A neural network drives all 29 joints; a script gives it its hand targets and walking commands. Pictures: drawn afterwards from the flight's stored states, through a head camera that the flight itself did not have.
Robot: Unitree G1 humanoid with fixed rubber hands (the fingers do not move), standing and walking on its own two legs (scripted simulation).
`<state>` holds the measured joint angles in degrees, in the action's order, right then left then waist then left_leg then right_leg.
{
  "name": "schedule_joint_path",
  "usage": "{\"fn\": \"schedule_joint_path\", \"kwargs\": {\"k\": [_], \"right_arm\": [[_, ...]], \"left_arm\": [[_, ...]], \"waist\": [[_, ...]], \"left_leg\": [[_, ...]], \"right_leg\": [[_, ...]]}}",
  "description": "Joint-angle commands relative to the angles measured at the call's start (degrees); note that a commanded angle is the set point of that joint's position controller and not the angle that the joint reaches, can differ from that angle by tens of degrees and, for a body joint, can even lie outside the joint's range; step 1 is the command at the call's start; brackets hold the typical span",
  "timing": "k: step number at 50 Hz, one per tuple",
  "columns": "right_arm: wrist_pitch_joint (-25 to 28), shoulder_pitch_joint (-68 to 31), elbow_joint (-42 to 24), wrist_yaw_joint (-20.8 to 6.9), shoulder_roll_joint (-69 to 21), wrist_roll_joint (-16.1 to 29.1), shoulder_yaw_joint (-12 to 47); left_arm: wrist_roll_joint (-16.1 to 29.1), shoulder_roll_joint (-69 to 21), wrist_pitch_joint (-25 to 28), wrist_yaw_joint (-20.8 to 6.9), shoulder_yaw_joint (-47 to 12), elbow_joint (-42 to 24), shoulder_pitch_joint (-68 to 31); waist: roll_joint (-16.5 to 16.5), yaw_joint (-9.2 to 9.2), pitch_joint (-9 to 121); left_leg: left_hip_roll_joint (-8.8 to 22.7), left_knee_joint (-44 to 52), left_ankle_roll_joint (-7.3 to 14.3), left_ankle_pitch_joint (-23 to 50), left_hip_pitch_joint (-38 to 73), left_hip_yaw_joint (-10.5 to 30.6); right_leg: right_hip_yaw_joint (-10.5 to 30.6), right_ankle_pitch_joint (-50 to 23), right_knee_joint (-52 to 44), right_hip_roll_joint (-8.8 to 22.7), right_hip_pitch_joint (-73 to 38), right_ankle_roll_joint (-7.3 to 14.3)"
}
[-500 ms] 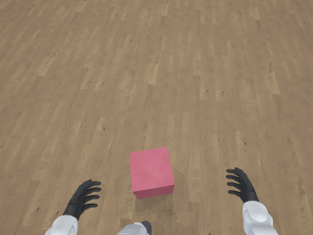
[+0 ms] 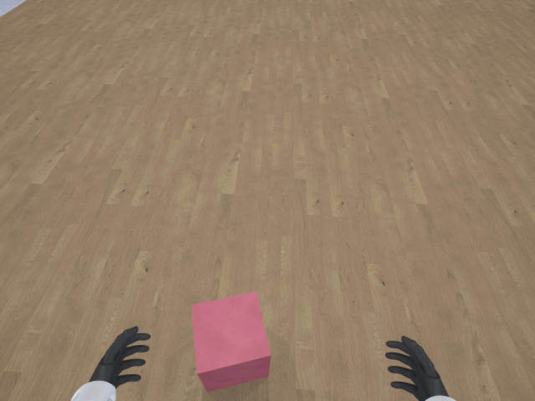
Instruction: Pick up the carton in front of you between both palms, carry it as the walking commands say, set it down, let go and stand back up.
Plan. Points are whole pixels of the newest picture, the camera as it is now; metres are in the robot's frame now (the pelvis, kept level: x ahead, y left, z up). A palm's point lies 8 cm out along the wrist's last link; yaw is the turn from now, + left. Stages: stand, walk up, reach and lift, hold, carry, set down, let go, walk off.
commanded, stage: let go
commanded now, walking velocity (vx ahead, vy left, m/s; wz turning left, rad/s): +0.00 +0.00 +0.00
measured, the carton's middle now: (231, 342) +0.40 +0.12 -0.65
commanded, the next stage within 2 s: stand in 0.12 s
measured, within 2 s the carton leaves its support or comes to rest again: neither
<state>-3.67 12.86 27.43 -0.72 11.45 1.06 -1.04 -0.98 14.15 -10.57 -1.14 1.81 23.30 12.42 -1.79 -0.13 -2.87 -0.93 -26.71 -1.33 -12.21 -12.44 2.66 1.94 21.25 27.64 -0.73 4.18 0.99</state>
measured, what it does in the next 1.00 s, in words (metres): shifts its weight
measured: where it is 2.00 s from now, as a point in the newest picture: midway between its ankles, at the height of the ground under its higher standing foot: outside the picture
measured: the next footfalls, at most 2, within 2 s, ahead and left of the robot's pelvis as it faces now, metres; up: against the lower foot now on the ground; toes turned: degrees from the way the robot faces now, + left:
none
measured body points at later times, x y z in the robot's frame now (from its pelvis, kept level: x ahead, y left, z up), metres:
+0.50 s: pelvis +0.04 +0.03 -0.01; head +0.04 +0.04 +0.44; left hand +0.10 +0.30 -0.13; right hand +0.13 -0.23 -0.13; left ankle +0.03 +0.14 -0.74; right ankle -0.07 -0.10 -0.74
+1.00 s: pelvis +0.04 +0.03 -0.02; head +0.05 +0.04 +0.43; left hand +0.03 +0.30 -0.16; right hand +0.12 -0.22 -0.14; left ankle +0.03 +0.14 -0.74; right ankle -0.07 -0.10 -0.74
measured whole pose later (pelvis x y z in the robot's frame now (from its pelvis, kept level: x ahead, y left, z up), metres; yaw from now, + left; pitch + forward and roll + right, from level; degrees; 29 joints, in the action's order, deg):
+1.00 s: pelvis +0.04 +0.03 -0.02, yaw +5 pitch +2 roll +0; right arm -0.4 19.3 47.9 2.2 12.8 -0.8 -0.4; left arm -1.3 15.5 -0.9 3.5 0.0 47.6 23.4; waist -1.9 -1.0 2.5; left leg -4.6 -39.3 1.4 -20.8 -20.5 6.2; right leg -2.7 27.9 32.4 1.8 6.7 -1.1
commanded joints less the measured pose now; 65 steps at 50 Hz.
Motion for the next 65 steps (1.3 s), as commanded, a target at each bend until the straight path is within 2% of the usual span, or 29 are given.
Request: {"fn": "schedule_joint_path", "kwargs": {"k": [1,6,7,8,10,13,16,20,25,30,36,47,65], "right_arm": [[0.22,-1.93,-4.72,0.00,4.80,-0.49,-2.20],[-0.82,-2.70,-4.80,-0.86,4.97,-0.92,-2.64],[1.90,7.90,4.72,1.22,10.20,-3.32,-3.27],[2.96,6.10,4.49,2.01,12.28,-3.75,-4.01],[5.06,3.33,5.58,1.71,9.22,-3.61,-3.27],[7.09,2.51,7.61,0.24,7.07,-2.96,-2.71],[7.68,4.04,9.91,0.09,7.74,-2.75,-2.91],[7.38,7.41,12.24,0.71,8.29,-2.46,-2.65],[6.58,9.52,13.68,1.50,8.34,-2.19,-2.12],[5.78,9.88,14.40,2.15,8.23,-1.95,-1.73],[4.83,9.47,15.25,2.76,8.03,-1.83,-1.38],[3.77,9.12,17.87,3.15,7.92,-1.82,-0.93],[2.97,10.09,26.14,3.16,5.45,-1.75,0.23]], "left_arm": [[-0.12,5.69,-0.07,0.52,1.69,-5.97,-1.73],[-0.13,5.10,-1.44,0.76,1.55,-7.57,-1.57],[-1.72,7.28,6.00,2.12,1.72,1.18,2.70],[-2.70,7.45,8.70,2.91,2.13,1.49,5.53],[-2.46,7.40,11.64,3.17,1.61,4.01,4.78],[-1.75,8.12,13.74,3.14,1.38,6.19,4.20],[-1.35,7.60,14.43,3.17,0.98,8.91,5.69],[-0.78,8.55,14.16,3.70,0.73,11.76,8.88],[-0.23,8.47,13.17,4.22,0.25,14.10,11.40],[0.04,8.36,12.14,4.67,0.02,15.76,12.83],[0.04,8.13,11.12,4.93,-0.07,17.84,13.93],[-0.29,7.27,10.09,4.86,-0.35,22.04,15.12],[-0.45,4.49,9.86,4.47,-1.34,31.26,16.92]], "waist": [[-0.74,0.34,2.10],[0.97,0.84,1.42],[-4.42,1.08,1.88],[-1.91,-0.28,-2.25],[0.18,-0.38,-2.40],[4.10,-0.60,5.39],[3.83,-0.99,6.89],[3.11,-1.09,8.30],[1.21,-1.14,8.01],[0.80,-1.18,7.15],[1.33,-1.13,5.81],[2.12,-0.89,3.36],[2.26,-0.65,-0.44]], "left_leg": [[-4.07,-0.06,0.33,12.16,13.10,-2.60],[-3.26,0.95,0.16,10.54,15.16,-1.73],[4.69,5.21,-1.41,-8.06,-2.46,3.49],[4.10,5.83,-2.00,-14.60,-7.83,4.02],[2.55,3.64,-1.51,-10.50,-9.58,3.83],[2.14,1.81,0.10,-2.92,-7.13,5.22],[2.85,-0.15,1.49,5.78,-6.61,6.78],[2.58,-4.14,2.60,16.82,-5.19,6.75],[2.15,-7.14,3.31,20.64,-5.39,6.10],[1.99,-8.92,3.88,22.65,-5.45,5.87],[1.85,-9.28,4.16,21.74,-5.70,6.22],[1.63,-7.72,4.39,17.53,-6.00,7.88],[1.34,-4.10,3.93,13.42,-5.29,9.56]], "right_leg": [[-0.58,-23.14,-6.87,-0.37,11.68,-2.94],[-1.60,-16.76,-7.82,-1.07,11.38,-2.03],[-2.05,13.29,-5.73,3.01,7.73,-2.58],[1.13,17.47,-6.31,4.07,9.78,-1.83],[3.42,15.55,-6.35,5.81,11.80,-0.68],[3.72,7.12,-3.43,5.97,9.42,-0.19],[2.18,1.11,-0.89,5.30,8.56,-0.82],[1.26,-7.46,0.98,5.38,7.76,-1.56],[-0.25,-16.17,3.17,5.63,6.86,-1.79],[-1.57,-20.54,4.29,5.57,6.52,-1.60],[-2.41,-20.11,4.09,5.43,6.13,-1.22],[-2.65,-13.94,1.41,5.27,5.09,-0.58],[-2.66,-9.31,-3.22,5.45,3.56,0.21]]}}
